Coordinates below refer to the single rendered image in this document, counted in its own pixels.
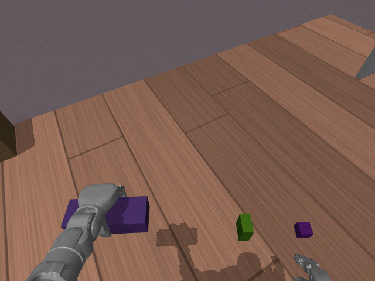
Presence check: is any left robot hand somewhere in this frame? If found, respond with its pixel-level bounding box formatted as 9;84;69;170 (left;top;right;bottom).
78;183;127;237

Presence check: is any right robot hand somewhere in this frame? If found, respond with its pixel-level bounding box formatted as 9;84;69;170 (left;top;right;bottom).
293;254;331;281

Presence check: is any left robot arm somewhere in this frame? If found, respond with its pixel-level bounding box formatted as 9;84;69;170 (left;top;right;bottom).
26;204;105;281

